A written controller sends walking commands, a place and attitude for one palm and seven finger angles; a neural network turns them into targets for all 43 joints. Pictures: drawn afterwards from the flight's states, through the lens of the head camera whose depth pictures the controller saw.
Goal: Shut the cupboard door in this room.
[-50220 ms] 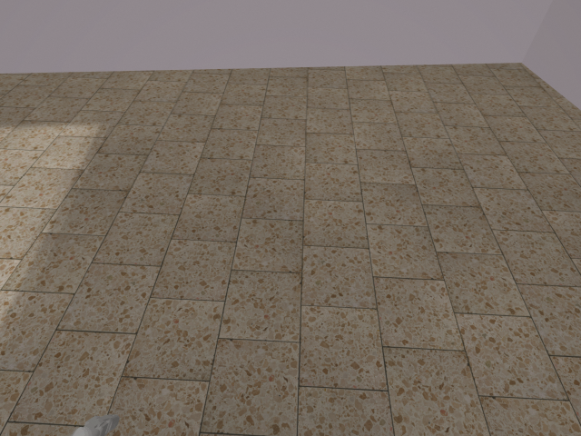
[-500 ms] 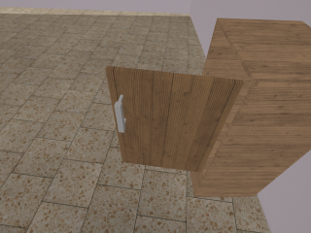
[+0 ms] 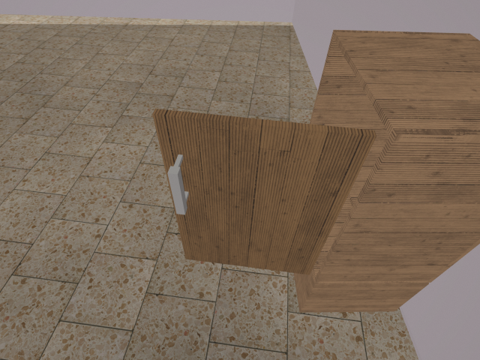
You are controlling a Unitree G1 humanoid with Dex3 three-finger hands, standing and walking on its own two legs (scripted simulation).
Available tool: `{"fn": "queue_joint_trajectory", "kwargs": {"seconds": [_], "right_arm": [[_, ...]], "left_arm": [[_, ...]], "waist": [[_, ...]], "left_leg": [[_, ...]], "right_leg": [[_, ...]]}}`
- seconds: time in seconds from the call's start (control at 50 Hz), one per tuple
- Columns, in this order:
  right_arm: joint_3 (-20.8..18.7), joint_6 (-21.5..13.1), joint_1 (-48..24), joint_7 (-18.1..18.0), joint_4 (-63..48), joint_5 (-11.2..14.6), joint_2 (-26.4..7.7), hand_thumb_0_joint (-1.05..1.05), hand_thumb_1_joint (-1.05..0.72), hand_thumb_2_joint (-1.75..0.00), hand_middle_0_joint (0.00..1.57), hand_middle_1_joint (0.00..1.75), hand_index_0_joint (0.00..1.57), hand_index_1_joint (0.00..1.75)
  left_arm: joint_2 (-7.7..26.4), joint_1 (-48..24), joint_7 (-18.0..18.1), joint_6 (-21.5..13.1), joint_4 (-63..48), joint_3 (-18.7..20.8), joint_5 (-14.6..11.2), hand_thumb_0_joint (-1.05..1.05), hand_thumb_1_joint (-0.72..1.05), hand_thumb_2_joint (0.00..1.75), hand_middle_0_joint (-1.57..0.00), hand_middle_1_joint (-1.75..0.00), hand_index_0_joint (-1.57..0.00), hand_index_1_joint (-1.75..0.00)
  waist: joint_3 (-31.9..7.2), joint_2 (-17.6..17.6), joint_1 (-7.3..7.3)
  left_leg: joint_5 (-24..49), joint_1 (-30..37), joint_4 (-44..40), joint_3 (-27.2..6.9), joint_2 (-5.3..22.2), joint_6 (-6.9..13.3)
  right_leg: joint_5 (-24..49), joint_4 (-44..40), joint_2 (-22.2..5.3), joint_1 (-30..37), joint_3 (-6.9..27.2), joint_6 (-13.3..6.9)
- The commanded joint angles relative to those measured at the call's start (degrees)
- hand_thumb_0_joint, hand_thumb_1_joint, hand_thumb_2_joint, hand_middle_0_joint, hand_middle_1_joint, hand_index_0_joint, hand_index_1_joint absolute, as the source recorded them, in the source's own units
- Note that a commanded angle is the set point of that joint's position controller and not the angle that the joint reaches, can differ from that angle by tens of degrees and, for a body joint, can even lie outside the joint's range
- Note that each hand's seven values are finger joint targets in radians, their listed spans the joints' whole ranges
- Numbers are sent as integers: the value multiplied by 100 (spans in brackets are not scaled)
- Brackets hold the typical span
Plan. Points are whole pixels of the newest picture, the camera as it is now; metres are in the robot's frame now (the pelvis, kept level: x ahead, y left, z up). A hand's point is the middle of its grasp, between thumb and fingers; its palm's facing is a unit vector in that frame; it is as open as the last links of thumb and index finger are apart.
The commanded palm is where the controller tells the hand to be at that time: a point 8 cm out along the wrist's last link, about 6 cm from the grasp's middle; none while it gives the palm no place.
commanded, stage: come to a stop and stand still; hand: left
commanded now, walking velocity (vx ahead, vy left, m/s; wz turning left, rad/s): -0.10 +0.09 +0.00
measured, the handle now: (180, 185) +0.47 +0.17 -0.02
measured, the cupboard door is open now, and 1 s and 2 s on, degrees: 82 82 82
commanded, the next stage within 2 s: look again from close up in 0.94 s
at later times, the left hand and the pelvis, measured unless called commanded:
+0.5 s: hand out of the picture +0.03 +0.20 -0.18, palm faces +0.04 -0.98 -0.21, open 7.3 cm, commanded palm none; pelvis +0.00 +0.02 +0.00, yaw +0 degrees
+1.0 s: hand out of the picture -0.05 +0.17 -0.17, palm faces +0.04 -0.99 -0.15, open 7.3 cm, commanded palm none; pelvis -0.03 +0.01 +0.01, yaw +0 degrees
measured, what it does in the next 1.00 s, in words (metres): stands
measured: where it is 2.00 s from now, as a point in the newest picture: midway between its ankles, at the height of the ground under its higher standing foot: outside the picture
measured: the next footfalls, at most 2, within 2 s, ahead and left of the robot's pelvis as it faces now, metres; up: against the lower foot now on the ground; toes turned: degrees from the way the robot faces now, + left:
none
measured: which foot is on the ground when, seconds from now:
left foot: down 0.00-1.00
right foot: down 0.00-1.00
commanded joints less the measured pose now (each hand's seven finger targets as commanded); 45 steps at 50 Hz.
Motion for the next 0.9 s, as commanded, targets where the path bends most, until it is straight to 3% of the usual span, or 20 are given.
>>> {"fn": "queue_joint_trajectory", "kwargs": {"seconds": [0.0,0.02,0.04,0.06,0.08,0.12,0.16,0.22,0.32,0.38,0.4,0.52,0.64,0.88], "right_arm": [[2,-147,301,-65,-220,8,-245,0,-90,-90,20,30,20,30],[23,-133,301,-86,-198,22,-217,0,-90,-90,20,30,20,30],[49,-141,380,-101,-146,41,-190,0,-90,-90,20,30,20,30],[47,-158,459,-123,-87,55,-194,0,-90,-90,20,30,20,30],[34,-200,494,-139,-29,65,-289,0,-90,-90,20,30,20,30],[-19,-208,415,-194,-46,98,-466,0,-90,-90,20,30,20,30],[-75,-152,300,-227,-142,116,-520,0,-90,-90,20,30,20,30],[-166,-74,171,-234,-271,90,-611,0,-90,-90,20,30,20,30],[-178,-39,-140,-211,-390,53,-640,0,-90,-90,20,30,20,30],[-170,-89,-252,-184,-415,34,-691,0,-90,-90,20,30,20,30],[-170,-92,-300,-180,-438,36,-722,0,-90,-90,20,30,20,30],[-107,-84,-508,-107,-432,28,-735,0,-90,-90,20,30,20,30],[-46,-72,-404,-42,-319,19,-721,0,-90,-90,20,30,20,30],[7,-91,-21,-32,-112,46,-593,0,-90,-90,20,30,20,30]], "left_arm": [[570,643,38,-149,-65,104,-26,0,90,90,-20,-30,-20,-30],[581,643,59,-170,-28,90,-49,0,90,90,-20,-30,-20,-30],[572,515,72,-199,-26,49,-62,0,90,90,-20,-30,-20,-30],[474,362,90,-219,-62,16,-73,0,90,90,-20,-30,-20,-30],[449,277,106,-239,-95,-5,-85,0,90,90,-20,-30,-20,-30],[553,332,165,-243,-118,18,-104,0,90,90,-20,-30,-20,-30],[644,276,206,-188,-153,49,-100,0,90,90,-20,-30,-20,-30],[652,137,218,-97,-258,102,-68,0,90,90,-20,-30,-20,-30],[512,-190,167,35,-384,69,-46,0,90,90,-20,-30,-20,-30],[523,-300,150,57,-440,51,-38,0,90,90,-20,-30,-20,-30],[563,-324,148,54,-455,58,-40,0,90,90,-20,-30,-20,-30],[642,-496,101,63,-432,-3,-35,0,90,90,-20,-30,-20,-30],[690,-522,74,39,-386,-39,-41,0,90,90,-20,-30,-20,-30],[616,-143,85,-57,-195,-88,-64,0,90,90,-20,-30,-20,-30]], "waist": [[717,-699,76],[577,-800,14],[380,-684,-81],[292,-347,-155],[92,50,-126],[-314,280,-32],[-375,271,-19],[-358,150,-17],[-21,176,-9],[-114,480,14],[-209,398,14],[205,82,49],[599,16,34],[394,51,0]], "left_leg": [[-47,-1283,72,43,-74,198],[130,-1018,168,62,-49,148],[497,-676,-15,-26,27,114],[1183,-355,-295,-150,151,101],[2168,-213,-399,-259,295,95],[3390,-38,-218,-208,403,52],[3672,-14,-149,-178,424,37],[3757,30,22,-178,469,75],[3145,-149,-338,-413,635,242],[3344,-169,-504,-497,617,298],[3433,-113,-470,-490,624,302],[1437,-605,-936,-562,497,253],[294,-802,-1286,-570,380,202],[380,-622,-1244,-465,329,173]], "right_leg": [[-291,-1196,-847,408,1315,-561],[387,-1264,-1006,343,1393,-617],[1418,-1114,-997,325,1212,-589],[2487,-799,-847,314,892,-509],[3402,-455,-680,540,573,-370],[4260,-105,-676,956,439,-254],[4563,71,-750,994,435,-241],[4067,224,-737,716,426,-244],[2203,64,-478,311,371,-134],[2040,72,-429,465,301,-88],[2001,82,-402,508,302,-75],[1166,-468,-432,550,432,-59],[254,-963,-447,329,529,-61],[255,-1178,-471,385,532,-83]]}}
